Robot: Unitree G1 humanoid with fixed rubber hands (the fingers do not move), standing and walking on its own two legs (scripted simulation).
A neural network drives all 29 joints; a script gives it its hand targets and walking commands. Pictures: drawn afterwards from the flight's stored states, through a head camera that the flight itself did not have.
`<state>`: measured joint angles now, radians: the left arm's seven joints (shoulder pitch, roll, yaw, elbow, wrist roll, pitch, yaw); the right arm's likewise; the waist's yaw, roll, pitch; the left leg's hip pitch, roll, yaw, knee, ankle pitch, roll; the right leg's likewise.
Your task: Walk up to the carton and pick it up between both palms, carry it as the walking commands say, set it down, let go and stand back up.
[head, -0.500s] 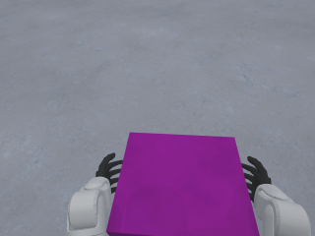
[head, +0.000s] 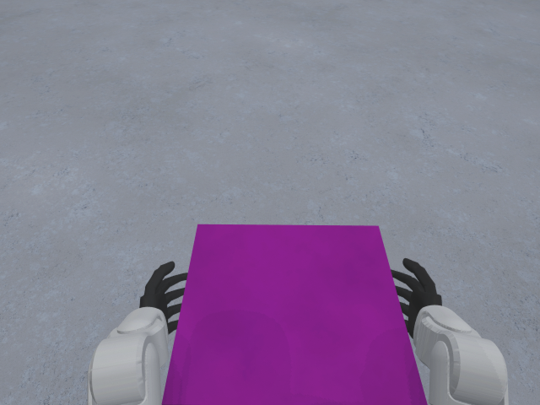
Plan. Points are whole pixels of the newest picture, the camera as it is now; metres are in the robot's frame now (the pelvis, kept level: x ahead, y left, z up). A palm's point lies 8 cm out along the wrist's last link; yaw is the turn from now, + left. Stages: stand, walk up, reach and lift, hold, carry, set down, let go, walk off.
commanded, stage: carry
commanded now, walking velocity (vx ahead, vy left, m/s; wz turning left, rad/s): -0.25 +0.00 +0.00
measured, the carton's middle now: (286, 333) +0.24 +0.01 -0.01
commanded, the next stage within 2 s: none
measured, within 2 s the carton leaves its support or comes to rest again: neither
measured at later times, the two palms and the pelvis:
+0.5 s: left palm out of the picture +0.03 +0.11 +0.07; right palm out of the picture -0.01 -0.24 +0.04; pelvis -0.22 -0.02 +0.00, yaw -5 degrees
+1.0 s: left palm out of the picture -0.20 +0.18 +0.07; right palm out of the picture -0.20 -0.17 +0.09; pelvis -0.43 -0.01 +0.01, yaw +2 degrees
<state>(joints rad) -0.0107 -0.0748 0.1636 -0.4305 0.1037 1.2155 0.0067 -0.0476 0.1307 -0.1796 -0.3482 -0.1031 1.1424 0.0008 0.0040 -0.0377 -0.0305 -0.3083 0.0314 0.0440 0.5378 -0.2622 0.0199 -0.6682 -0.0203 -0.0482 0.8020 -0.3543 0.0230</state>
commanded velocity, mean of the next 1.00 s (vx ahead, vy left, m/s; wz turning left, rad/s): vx -0.15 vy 0.00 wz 0.00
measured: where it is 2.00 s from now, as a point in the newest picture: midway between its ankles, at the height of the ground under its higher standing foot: outside the picture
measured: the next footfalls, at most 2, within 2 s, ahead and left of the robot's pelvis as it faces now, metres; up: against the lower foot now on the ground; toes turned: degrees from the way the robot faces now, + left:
right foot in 0.36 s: -0.16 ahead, -0.11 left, +0.00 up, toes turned -7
left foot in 0.86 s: -0.39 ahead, +0.10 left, +0.00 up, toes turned +3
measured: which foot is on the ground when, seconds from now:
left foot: down 0.00-0.38, up 0.40-0.84, down 0.86-1.00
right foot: up 0.00-0.34, down 0.36-0.88, up 0.90-1.00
